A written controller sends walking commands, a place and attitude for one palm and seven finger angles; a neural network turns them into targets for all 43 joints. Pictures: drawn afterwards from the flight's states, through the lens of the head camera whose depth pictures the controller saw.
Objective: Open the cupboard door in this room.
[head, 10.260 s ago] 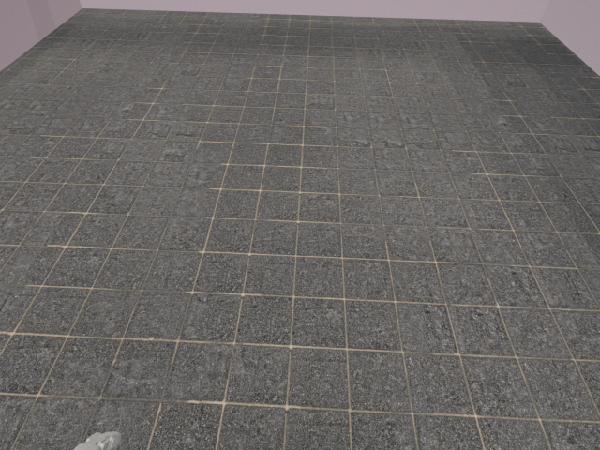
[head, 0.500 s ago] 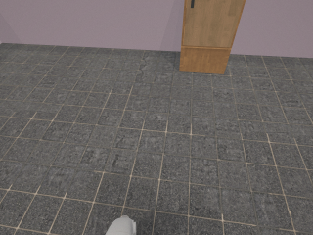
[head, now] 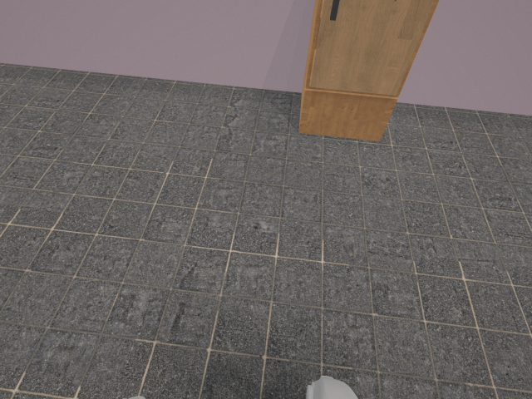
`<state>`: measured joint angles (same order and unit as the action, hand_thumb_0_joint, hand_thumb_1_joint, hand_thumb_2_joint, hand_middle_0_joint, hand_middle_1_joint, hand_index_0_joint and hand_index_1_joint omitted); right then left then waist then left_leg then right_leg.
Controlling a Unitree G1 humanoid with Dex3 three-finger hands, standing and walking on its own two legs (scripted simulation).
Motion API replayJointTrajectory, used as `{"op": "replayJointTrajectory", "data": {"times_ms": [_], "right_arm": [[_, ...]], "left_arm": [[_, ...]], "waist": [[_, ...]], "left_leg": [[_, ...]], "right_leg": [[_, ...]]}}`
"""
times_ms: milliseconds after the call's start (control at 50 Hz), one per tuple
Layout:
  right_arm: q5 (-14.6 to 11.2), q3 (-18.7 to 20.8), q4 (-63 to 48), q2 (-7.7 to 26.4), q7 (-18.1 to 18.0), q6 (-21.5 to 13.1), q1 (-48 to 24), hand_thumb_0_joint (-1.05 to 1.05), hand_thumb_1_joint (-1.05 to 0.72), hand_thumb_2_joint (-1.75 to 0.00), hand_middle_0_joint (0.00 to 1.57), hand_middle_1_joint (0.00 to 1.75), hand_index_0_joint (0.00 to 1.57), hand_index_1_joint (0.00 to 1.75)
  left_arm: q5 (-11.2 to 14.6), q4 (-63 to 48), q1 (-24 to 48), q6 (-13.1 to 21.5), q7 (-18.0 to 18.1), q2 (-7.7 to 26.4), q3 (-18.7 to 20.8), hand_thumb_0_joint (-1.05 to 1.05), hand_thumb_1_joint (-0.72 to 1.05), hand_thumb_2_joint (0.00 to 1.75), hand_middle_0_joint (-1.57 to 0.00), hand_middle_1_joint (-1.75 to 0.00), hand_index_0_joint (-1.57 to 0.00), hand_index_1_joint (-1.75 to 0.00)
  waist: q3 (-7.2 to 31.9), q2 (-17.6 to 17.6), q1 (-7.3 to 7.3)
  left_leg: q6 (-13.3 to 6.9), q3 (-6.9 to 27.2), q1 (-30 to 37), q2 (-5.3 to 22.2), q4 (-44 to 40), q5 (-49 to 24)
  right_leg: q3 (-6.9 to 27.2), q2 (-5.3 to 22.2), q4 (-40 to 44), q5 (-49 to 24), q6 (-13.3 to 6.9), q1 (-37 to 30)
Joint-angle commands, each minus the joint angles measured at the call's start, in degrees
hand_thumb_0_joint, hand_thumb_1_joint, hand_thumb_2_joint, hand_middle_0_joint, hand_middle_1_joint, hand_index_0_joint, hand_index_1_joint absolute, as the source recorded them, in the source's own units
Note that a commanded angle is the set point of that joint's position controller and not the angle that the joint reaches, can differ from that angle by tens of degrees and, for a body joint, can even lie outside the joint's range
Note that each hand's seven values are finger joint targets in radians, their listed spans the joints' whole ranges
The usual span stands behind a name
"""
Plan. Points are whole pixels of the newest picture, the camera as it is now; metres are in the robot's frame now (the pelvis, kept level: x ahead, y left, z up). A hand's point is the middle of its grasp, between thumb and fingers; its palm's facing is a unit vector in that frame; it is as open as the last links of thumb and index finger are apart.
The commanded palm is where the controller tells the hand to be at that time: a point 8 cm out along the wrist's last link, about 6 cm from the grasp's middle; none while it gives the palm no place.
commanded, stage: turn or walk to find it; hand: left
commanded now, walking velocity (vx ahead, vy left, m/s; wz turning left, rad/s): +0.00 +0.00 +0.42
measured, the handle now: out of the picture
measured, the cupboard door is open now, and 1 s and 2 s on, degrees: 0 0 0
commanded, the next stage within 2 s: stand and wait in 0.16 s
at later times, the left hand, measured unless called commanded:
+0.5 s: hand out of the picture +0.11 +0.15 -0.16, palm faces +0.17 -0.95 -0.25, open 7.2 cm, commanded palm none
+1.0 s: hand (198, 321) +0.28 +0.14 -0.18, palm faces -0.06 -0.98 -0.19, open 7.4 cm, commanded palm none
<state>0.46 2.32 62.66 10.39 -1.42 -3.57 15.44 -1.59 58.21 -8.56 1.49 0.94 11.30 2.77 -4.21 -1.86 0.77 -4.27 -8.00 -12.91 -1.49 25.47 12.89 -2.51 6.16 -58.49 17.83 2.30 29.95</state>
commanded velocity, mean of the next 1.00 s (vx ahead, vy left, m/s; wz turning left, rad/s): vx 0.19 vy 0.00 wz -0.13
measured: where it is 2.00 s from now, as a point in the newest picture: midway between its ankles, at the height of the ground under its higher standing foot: (280, 359)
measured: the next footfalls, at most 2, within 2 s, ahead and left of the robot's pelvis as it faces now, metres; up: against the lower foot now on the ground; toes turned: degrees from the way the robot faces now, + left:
right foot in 0.20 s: +0.15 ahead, -0.13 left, +0.00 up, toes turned -1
left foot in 0.62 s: +0.12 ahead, +0.09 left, +0.00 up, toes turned +13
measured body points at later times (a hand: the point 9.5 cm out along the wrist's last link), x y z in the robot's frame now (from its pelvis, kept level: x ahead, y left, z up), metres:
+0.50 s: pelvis +0.10 -0.05 +0.00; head +0.12 -0.06 +0.45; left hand +0.10 +0.20 -0.14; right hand +0.19 -0.27 -0.16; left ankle +0.05 +0.10 -0.70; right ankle +0.11 -0.13 -0.74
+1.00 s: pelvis +0.21 -0.04 -0.01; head +0.25 -0.05 +0.44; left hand +0.28 +0.19 -0.16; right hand +0.11 -0.25 -0.16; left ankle +0.08 +0.08 -0.74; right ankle +0.31 -0.17 -0.72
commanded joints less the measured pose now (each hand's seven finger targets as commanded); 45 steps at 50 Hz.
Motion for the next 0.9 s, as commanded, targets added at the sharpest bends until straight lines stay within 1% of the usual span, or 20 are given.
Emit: {"op": "replayJointTrajectory", "data": {"times_ms": [0, 100, 140, 160, 180, 200, 220, 260, 280, 340, 460, 520, 560, 580, 600, 620, 640, 700, 740, 880], "right_arm": [[0.4, 1.4, -3.1, 7.1, 0.4, 0.0, 2.1, 0.00, -0.90, -0.90, 0.20, 0.30, 0.20, 0.30], [1.0, 2.2, -3.6, 8.6, 0.3, 2.0, 3.6, 0.00, -0.90, -0.90, 0.20, 0.30, 0.20, 0.30], [0.9, 2.3, -4.0, 8.9, 0.3, 2.6, 3.4, 0.00, -0.90, -0.90, 0.20, 0.30, 0.20, 0.30], [0.5, 2.1, -4.1, 7.7, 0.5, 2.4, 4.0, 0.00, -0.90, -0.90, 0.20, 0.30, 0.20, 0.30], [0.0, 1.5, -4.4, 4.2, 0.8, 2.0, 6.4, 0.00, -0.90, -0.90, 0.20, 0.30, 0.20, 0.30], [-0.2, 1.2, -5.4, 3.3, 0.5, 2.6, 6.1, 0.00, -0.90, -0.90, 0.20, 0.30, 0.20, 0.30], [0.0, 1.4, -5.1, 4.7, 0.0, 3.8, 5.3, 0.00, -0.90, -0.90, 0.20, 0.30, 0.20, 0.30], [0.1, 1.1, -3.5, 3.3, 0.3, 4.4, 3.8, 0.00, -0.90, -0.90, 0.20, 0.30, 0.20, 0.30], [0.1, 0.9, -3.1, 2.8, 0.5, 4.7, 3.6, 0.00, -0.90, -0.90, 0.20, 0.30, 0.20, 0.30], [0.1, 0.7, -2.5, 2.3, 0.8, 5.3, 3.5, 0.00, -0.90, -0.90, 0.20, 0.30, 0.20, 0.30], [0.7, 0.2, -4.2, 2.9, 1.3, 3.4, -3.7, 0.00, -0.90, -0.90, 0.20, 0.30, 0.20, 0.30], [0.5, 0.2, -4.5, 3.8, 1.2, 2.5, -3.6, 0.00, -0.90, -0.90, 0.20, 0.30, 0.20, 0.30], [0.4, 0.3, -3.2, 4.3, 0.9, 1.7, 0.2, 0.00, -0.90, -0.90, 0.20, 0.30, 0.20, 0.30], [0.5, 0.7, -2.2, 6.8, 0.5, 1.1, 2.6, 0.00, -0.90, -0.90, 0.20, 0.30, 0.20, 0.30], [0.9, 1.8, -1.8, 11.2, 0.3, 1.2, 6.2, 0.00, -0.90, -0.90, 0.20, 0.30, 0.20, 0.30], [1.1, 2.7, -2.2, 13.6, 0.4, 1.9, 7.8, 0.00, -0.90, -0.90, 0.20, 0.30, 0.20, 0.30], [1.2, 2.2, -2.2, 11.9, 0.1, 1.6, 7.4, 0.00, -0.90, -0.90, 0.20, 0.30, 0.20, 0.30], [1.0, 1.1, -3.9, 8.3, 0.0, 0.8, 2.7, 0.00, -0.90, -0.90, 0.20, 0.30, 0.20, 0.30], [0.8, 1.1, -3.9, 7.3, -0.1, 0.1, 3.6, 0.00, -0.90, -0.90, 0.20, 0.30, 0.20, 0.30], [1.2, 1.5, -0.6, 6.4, -0.3, -0.5, 9.6, 0.00, -0.90, -0.90, 0.20, 0.30, 0.20, 0.30]], "left_arm": [[0.4, -1.9, -5.0, -1.4, 0.1, 1.1, 0.0, 0.00, 0.90, 0.90, -0.20, -0.30, -0.20, -0.30], [0.7, -5.2, 0.9, -1.4, 0.3, 2.2, 0.0, 0.00, 0.90, 0.90, -0.20, -0.30, -0.20, -0.30], [0.9, -5.1, -1.3, -0.6, 0.2, 3.4, 0.3, 0.00, 0.90, 0.90, -0.20, -0.30, -0.20, -0.30], [0.8, -4.2, -4.3, 0.1, 0.4, 5.1, 0.5, 0.00, 0.90, 0.90, -0.20, -0.30, -0.20, -0.30], [0.2, -3.0, -7.6, 0.9, 1.1, 9.5, 1.1, 0.00, 0.90, 0.90, -0.20, -0.30, -0.20, -0.30], [0.6, -2.6, -9.9, 1.0, 1.1, 11.5, 1.1, 0.00, 0.90, 0.90, -0.20, -0.30, -0.20, -0.30], [1.0, -2.6, -8.6, 1.0, 1.3, 10.8, 1.2, 0.00, 0.90, 0.90, -0.20, -0.30, -0.20, -0.30], [0.9, -3.1, -3.7, 0.7, 1.3, 7.7, 0.1, 0.00, 0.90, 0.90, -0.20, -0.30, -0.20, -0.30], [0.9, -3.0, -3.2, 0.7, 1.2, 7.0, -0.3, 0.00, 0.90, 0.90, -0.20, -0.30, -0.20, -0.30], [0.7, -2.1, -2.8, 1.0, 1.0, 6.4, -0.6, 0.00, 0.90, 0.90, -0.20, -0.30, -0.20, -0.30], [0.1, 2.7, -9.8, 1.1, -0.1, 7.2, 0.3, 0.00, 0.90, 0.90, -0.20, -0.30, -0.20, -0.30], [0.4, 3.5, -9.7, 0.7, -0.4, 8.2, 1.0, 0.00, 0.90, 0.90, -0.20, -0.30, -0.20, -0.30], [0.9, 3.5, -7.8, 0.3, -0.7, 7.7, 1.1, 0.00, 0.90, 0.90, -0.20, -0.30, -0.20, -0.30], [1.2, 2.9, -7.3, 0.1, -0.9, 5.7, 0.8, 0.00, 0.90, 0.90, -0.20, -0.30, -0.20, -0.30], [1.1, 1.4, -6.5, 0.1, -1.4, 2.8, 0.3, 0.00, 0.90, 0.90, -0.20, -0.30, -0.20, -0.30], [0.7, -0.4, -2.9, -0.1, -1.7, 3.5, 0.4, 0.00, 0.90, 0.90, -0.20, -0.30, -0.20, -0.30], [0.1, -1.2, -0.3, -0.6, -1.6, 4.6, 0.9, 0.00, 0.90, 0.90, -0.20, -0.30, -0.20, -0.30], [-0.1, 1.1, -5.6, -0.9, -2.4, 2.9, 1.2, 0.00, 0.90, 0.90, -0.20, -0.30, -0.20, -0.30], [-0.1, 1.5, -7.2, -1.2, -2.5, 2.1, 1.3, 0.00, 0.90, 0.90, -0.20, -0.30, -0.20, -0.30], [0.1, -2.5, 1.2, -1.5, -3.1, 0.1, 0.9, 0.00, 0.90, 0.90, -0.20, -0.30, -0.20, -0.30]], "waist": [[4.6, 8.3, -1.89], [3.1, 10.4, -0.37], [3.6, 8.2, -1.79], [6.5, 4.2, -2.98], [11.4, -7.9, -3.12], [11.9, -12.4, -3.34], [11.4, -14.4, -3.12], [6.0, -4.4, -1.11], [5.9, -3.5, -0.70], [5.9, -6.2, 0.26], [3.2, -9.3, -3.31], [4.0, -7.3, -2.30], [3.7, -4.2, 0.24], [3.3, 2.7, 1.60], [1.8, 15.2, 3.50], [-1.3, 20.1, 4.98], [-5.6, 17.4, 5.03], [-6.4, 9.0, 0.36], [-4.4, 8.0, -0.59], [-6.1, 10.0, 0.64]], "left_leg": [[-5.1, 11.6, 0.8, 14.2, -6.8, -36.1], [-4.7, 16.8, 1.4, 14.3, -3.4, -31.8], [-2.3, 17.2, 0.2, 12.9, 1.0, -28.1], [0.5, 14.9, -1.7, 10.3, 5.8, -21.6], [4.2, 8.6, -11.3, 4.9, 15.4, -4.1], [6.0, 6.7, -13.8, 1.2, 23.7, 22.3], [6.1, 9.4, -12.4, 3.0, 29.5, 24.3], [6.4, 9.4, -12.8, 4.4, 34.5, 17.6], [6.6, 9.2, -12.0, 4.3, 34.3, 15.5], [7.4, 7.8, -8.9, 4.5, 30.0, 11.7], [6.9, 2.9, -8.2, 5.1, 16.0, 12.5], [6.3, 1.5, -4.1, 5.3, 7.7, 10.9], [5.9, 0.1, 7.7, 5.0, -2.8, 4.5], [4.4, 5.2, 16.8, 9.8, -6.2, 5.9], [0.5, 17.8, 20.9, 20.3, -11.1, 14.6], [-3.2, 24.8, 15.6, 27.2, -17.7, 23.0], [-4.1, 24.9, 11.7, 28.0, -19.6, 21.7], [-2.5, 12.5, 8.9, 22.5, -17.7, 8.7], [-2.1, 7.2, 9.7, 20.8, -16.8, 0.4], [-2.5, -0.8, 12.4, 20.2, -14.5, -13.3]], "right_leg": [[-0.7, -0.7, 7.7, -3.4, 1.6, -5.5], [-1.8, -3.2, 18.5, -0.5, 1.1, -10.1], [-1.9, -3.2, 29.9, -6.2, 0.8, -16.6], [-0.1, -0.5, 36.3, -15.6, 0.5, -24.3], [10.5, 11.5, 36.0, -32.2, -3.1, -36.6], [17.2, 21.5, 36.8, -44.3, -9.7, -35.0], [16.9, 20.9, 37.9, -46.3, -11.5, -30.1], [9.6, 15.4, 37.2, -43.7, -11.3, -25.9], [6.9, 13.4, 37.0, -44.1, -10.3, -24.7], [2.5, 10.2, 38.4, -41.4, -8.8, -22.7], [11.1, 9.5, 44.7, -14.7, -11.8, -23.6], [12.4, 8.5, 44.1, -5.6, -11.8, -23.3], [9.7, 5.1, 41.1, 1.2, -8.7, -15.2], [7.4, 1.9, 35.8, 4.8, -6.4, -5.6], [0.7, -3.9, 24.8, 8.6, -3.9, 4.5], [-2.3, -4.5, 12.5, 12.9, -3.3, 6.8], [0.9, -2.3, 4.6, 11.8, -3.1, 9.0], [1.9, -0.2, -3.5, 2.2, -2.2, 8.4], [1.4, 0.1, -5.2, -1.8, -1.4, 7.7], [-3.5, 1.0, 10.8, -4.3, -1.2, 7.3]]}}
